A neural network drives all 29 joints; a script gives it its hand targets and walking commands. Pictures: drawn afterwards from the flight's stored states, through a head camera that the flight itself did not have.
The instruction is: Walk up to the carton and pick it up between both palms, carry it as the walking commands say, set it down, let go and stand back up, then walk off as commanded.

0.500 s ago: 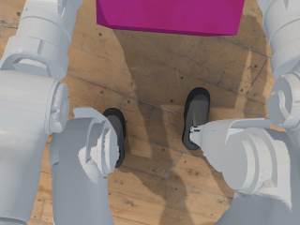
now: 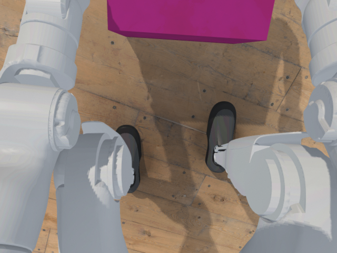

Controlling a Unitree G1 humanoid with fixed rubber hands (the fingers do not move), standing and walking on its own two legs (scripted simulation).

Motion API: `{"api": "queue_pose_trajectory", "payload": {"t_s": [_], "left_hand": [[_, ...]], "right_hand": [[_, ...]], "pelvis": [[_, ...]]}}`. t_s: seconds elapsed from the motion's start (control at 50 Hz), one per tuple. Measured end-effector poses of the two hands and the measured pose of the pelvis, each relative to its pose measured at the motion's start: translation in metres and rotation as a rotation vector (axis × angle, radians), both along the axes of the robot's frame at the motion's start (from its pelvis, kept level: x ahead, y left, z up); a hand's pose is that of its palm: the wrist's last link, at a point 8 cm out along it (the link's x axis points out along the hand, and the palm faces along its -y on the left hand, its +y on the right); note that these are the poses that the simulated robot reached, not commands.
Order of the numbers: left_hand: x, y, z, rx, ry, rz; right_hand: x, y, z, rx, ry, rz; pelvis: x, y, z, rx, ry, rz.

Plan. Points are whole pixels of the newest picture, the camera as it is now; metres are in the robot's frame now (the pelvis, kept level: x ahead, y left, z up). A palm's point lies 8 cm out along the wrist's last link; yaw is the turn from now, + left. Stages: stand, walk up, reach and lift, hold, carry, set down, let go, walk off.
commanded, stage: reach and lift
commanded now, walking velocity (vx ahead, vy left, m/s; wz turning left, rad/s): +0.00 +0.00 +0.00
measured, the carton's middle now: out of the picture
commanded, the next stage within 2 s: none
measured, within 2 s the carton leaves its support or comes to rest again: leaves its support in 0.40 s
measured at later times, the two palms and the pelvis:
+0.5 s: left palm out of the picture +0.56 +0.13 -0.16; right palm out of the picture +0.55 -0.22 -0.15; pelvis +0.00 +0.00 +0.01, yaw +0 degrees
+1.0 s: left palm out of the picture +0.57 +0.13 -0.09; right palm out of the picture +0.55 -0.22 -0.09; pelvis +0.00 +0.00 +0.04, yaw +1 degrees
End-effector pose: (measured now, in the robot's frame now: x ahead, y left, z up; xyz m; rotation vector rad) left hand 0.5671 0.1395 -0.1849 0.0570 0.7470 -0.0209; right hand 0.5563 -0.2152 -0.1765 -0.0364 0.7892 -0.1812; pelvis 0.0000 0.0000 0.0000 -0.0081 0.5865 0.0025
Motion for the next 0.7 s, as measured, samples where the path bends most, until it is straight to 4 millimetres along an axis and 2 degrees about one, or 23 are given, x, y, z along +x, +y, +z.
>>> {"api": "queue_pose_trajectory", "payload": {"t_s": [0.26,0.38,0.46,0.7], "left_hand": [[-0.002,-0.001,-0.001,-0.013,-0.002,-0.007],[-0.005,-0.005,0.004,0.008,0.005,-0.015],[-0.005,-0.007,0.016,0.025,-0.003,-0.006],[0.006,-0.002,0.072,0.054,-0.028,0.019]], "right_hand": [[0.001,-0.001,0.001,-0.011,0.016,0.005],[-0.001,-0.003,0.008,-0.03,0.006,-0.014],[-0.003,-0.002,0.018,-0.026,-0.016,-0.028],[-0.003,0.004,0.059,0.005,-0.059,-0.026]], "pelvis": [[0.005,0.001,0.0,-0.003,0.027,0.001],[0.004,0.002,0.003,-0.01,0.03,0.006],[0.002,0.001,0.005,-0.01,0.027,0.01],[-0.003,-0.002,0.021,0.006,0.038,0.011]]}}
